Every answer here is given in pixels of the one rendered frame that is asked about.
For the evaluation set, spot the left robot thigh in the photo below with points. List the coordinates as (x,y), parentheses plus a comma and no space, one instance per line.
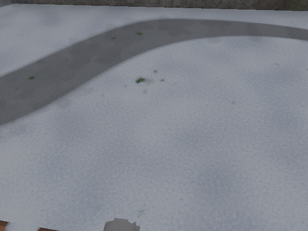
(122,224)

